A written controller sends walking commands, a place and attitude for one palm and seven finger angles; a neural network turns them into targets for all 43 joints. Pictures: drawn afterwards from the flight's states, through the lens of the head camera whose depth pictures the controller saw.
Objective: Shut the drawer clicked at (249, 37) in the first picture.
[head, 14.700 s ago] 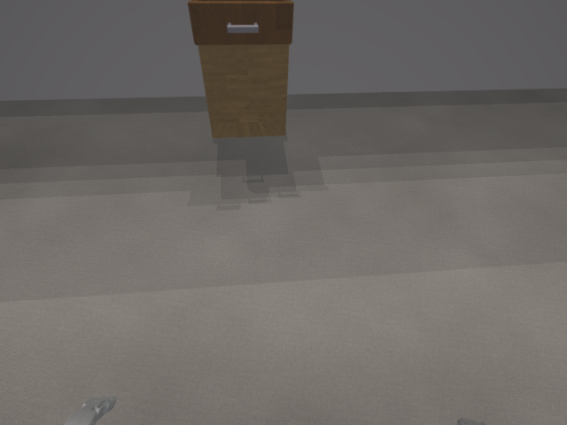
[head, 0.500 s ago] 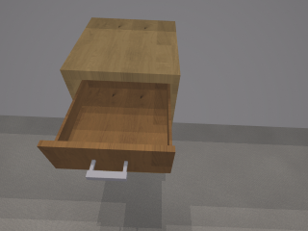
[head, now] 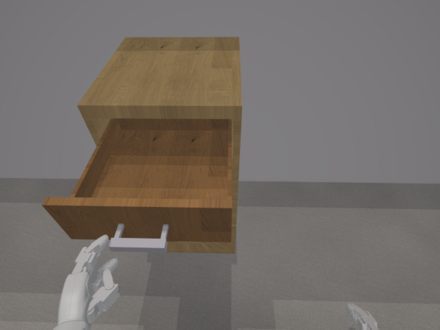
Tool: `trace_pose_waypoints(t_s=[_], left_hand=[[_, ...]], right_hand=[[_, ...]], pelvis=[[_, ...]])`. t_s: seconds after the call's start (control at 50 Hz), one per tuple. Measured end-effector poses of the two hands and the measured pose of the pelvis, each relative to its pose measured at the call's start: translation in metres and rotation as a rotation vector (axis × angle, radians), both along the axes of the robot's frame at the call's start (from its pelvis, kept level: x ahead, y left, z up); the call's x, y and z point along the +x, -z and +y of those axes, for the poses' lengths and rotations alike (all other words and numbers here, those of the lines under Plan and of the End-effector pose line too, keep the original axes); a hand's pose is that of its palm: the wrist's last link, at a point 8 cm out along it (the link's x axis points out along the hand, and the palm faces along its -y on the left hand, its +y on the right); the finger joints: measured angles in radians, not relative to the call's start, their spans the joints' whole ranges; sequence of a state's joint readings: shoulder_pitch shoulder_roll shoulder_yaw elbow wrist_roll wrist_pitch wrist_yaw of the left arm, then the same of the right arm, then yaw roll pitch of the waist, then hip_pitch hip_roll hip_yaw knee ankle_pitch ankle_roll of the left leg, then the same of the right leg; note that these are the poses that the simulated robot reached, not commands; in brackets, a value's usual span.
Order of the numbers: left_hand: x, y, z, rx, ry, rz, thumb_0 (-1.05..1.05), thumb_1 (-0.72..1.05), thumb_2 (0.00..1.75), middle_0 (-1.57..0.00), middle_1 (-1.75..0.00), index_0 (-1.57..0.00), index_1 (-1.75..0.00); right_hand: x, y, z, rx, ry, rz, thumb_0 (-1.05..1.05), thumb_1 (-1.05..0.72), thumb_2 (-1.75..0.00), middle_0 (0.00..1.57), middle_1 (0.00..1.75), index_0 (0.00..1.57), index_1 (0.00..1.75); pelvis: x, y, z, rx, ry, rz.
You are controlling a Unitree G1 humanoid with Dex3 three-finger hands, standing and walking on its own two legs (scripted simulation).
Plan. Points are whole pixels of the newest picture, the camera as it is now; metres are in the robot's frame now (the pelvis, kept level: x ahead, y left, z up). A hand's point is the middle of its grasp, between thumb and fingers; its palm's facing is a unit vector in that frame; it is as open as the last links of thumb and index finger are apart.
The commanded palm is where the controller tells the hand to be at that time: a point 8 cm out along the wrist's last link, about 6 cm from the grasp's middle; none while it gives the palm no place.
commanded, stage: raise the hand and make a fist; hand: left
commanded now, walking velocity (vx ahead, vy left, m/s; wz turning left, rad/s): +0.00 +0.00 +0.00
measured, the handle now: (140, 236) +0.32 +0.18 -0.03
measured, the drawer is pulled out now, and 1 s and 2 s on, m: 0.28 0.28 0.28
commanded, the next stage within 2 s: bring the fist close to the handle in 1.64 s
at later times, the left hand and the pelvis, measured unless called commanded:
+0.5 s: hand (132, 313) +0.16 +0.15 +0.01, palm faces -0.06 -1.00 -0.05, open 4.2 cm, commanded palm +0.11 +0.22 +0.01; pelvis -0.04 -0.04 -0.05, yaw +3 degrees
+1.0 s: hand (108, 316) +0.15 +0.17 +0.05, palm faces +0.00 -1.00 -0.03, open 3.1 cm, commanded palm +0.10 +0.22 +0.06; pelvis -0.02 +0.01 -0.03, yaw +2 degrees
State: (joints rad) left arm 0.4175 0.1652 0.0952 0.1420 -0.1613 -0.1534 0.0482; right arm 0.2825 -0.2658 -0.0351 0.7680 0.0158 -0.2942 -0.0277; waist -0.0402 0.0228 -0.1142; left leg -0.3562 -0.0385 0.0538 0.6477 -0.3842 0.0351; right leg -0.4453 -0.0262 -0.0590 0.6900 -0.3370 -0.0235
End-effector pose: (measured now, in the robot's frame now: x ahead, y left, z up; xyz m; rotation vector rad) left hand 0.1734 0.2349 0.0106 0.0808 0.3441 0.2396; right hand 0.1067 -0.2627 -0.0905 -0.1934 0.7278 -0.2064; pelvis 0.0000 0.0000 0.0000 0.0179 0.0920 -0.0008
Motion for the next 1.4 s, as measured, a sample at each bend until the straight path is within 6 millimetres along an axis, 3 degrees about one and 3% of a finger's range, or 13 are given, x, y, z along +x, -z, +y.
trace_pose_waypoints(t_s=[0.12,0.18,0.24,0.32,0.42,0.52,0.62,0.7,0.78,0.92,1.04,1.2,1.4], left_hand=[[-0.050,0.021,-0.037,-0.090,0.183,-0.181,0.01,0.92,0.90,-0.41,-0.53,-0.32,-0.50],[-0.072,0.020,-0.036,-0.018,0.213,-0.259,0.01,0.91,0.90,-0.47,-0.60,-0.42,-0.57],[-0.079,0.014,-0.026,0.035,0.171,-0.336,0.01,0.90,0.90,-0.54,-0.66,-0.50,-0.64],[-0.067,0.005,-0.019,0.038,0.169,-0.381,0.01,0.90,0.90,-0.61,-0.75,-0.60,-0.74],[-0.038,-0.001,-0.030,-0.014,0.300,-0.294,0.01,0.90,0.90,-0.71,-0.85,-0.70,-0.85],[-0.026,-0.008,-0.031,-0.050,0.288,-0.218,0.01,0.90,0.90,-0.81,-0.96,-0.81,-0.96],[-0.037,-0.016,-0.017,-0.021,0.209,-0.220,0.01,0.90,0.90,-0.91,-1.07,-0.91,-1.07],[-0.050,-0.019,-0.013,-0.014,0.216,-0.229,0.01,0.90,0.90,-0.99,-1.16,-0.98,-1.15],[-0.056,-0.022,-0.016,-0.045,0.247,-0.257,0.01,0.90,0.90,-1.07,-1.24,-1.07,-1.24],[-0.048,-0.034,-0.015,-0.049,0.251,-0.319,0.01,0.90,0.90,-1.21,-1.40,-1.21,-1.39],[-0.044,-0.049,-0.014,-0.057,0.250,-0.328,0.01,0.90,0.90,-1.32,-1.51,-1.32,-1.51],[-0.052,-0.063,-0.026,-0.083,0.268,-0.307,0.01,0.90,0.90,-1.38,-1.58,-1.38,-1.58],[-0.058,-0.067,-0.030,-0.063,0.241,-0.302,0.01,0.90,0.90,-1.40,-1.60,-1.40,-1.60]], right_hand=[[0.072,-0.036,-0.020,-0.097,-0.152,-0.257,0.02,-0.91,-0.90,0.20,0.30,0.20,0.29],[0.097,-0.033,-0.018,-0.104,-0.213,-0.327,0.01,-0.91,-0.90,0.19,0.30,0.20,0.29],[0.108,-0.019,-0.007,-0.063,-0.246,-0.350,0.01,-0.91,-0.90,0.19,0.30,0.20,0.29],[0.099,0.007,0.014,0.025,-0.262,-0.306,0.01,-0.91,-0.90,0.19,0.30,0.20,0.29],[0.060,0.031,0.026,0.105,-0.218,-0.180,0.01,-0.90,-0.90,0.20,0.30,0.20,0.30],[0.019,0.038,0.014,0.112,-0.108,-0.071,0.01,-0.90,-0.90,0.20,0.30,0.21,0.30],[0.000,0.034,-0.007,0.052,-0.043,-0.014,0.02,-0.90,-0.90,0.20,0.30,0.20,0.30],[0.006,0.023,-0.013,-0.002,-0.045,-0.034,0.02,-0.90,-0.90,0.20,0.30,0.20,0.30],[0.025,0.009,-0.006,-0.033,-0.074,-0.106,0.02,-0.90,-0.90,0.20,0.30,0.20,0.29],[0.066,-0.014,0.036,-0.003,-0.152,-0.239,0.02,-0.90,-0.90,0.20,0.30,0.20,0.29],[0.086,-0.025,0.076,0.063,-0.215,-0.293,0.01,-0.90,-0.90,0.20,0.30,0.20,0.30],[0.087,-0.024,0.099,0.103,-0.258,-0.271,0.01,-0.90,-0.90,0.20,0.30,0.21,0.30],[0.068,-0.011,0.083,0.089,-0.230,-0.201,0.01,-0.90,-0.90,0.20,0.30,0.20,0.30]], pelvis=[[-0.018,0.029,-0.022,-0.004,-0.009,0.076],[-0.027,0.046,-0.031,-0.008,-0.023,0.102],[-0.035,0.059,-0.038,-0.016,-0.041,0.110],[-0.043,0.064,-0.045,-0.026,-0.059,0.107],[-0.043,0.056,-0.047,-0.027,-0.062,0.103],[-0.036,0.044,-0.042,-0.015,-0.042,0.099],[-0.031,0.037,-0.034,-0.010,-0.029,0.096],[-0.029,0.036,-0.025,-0.018,-0.030,0.095],[-0.027,0.035,-0.015,-0.031,-0.033,0.088],[-0.022,0.034,0.001,-0.046,-0.037,0.070],[-0.015,0.031,0.012,-0.054,-0.035,0.055],[-0.011,0.028,0.023,-0.057,-0.033,0.042],[-0.014,0.029,0.019,-0.054,-0.032,0.040]])
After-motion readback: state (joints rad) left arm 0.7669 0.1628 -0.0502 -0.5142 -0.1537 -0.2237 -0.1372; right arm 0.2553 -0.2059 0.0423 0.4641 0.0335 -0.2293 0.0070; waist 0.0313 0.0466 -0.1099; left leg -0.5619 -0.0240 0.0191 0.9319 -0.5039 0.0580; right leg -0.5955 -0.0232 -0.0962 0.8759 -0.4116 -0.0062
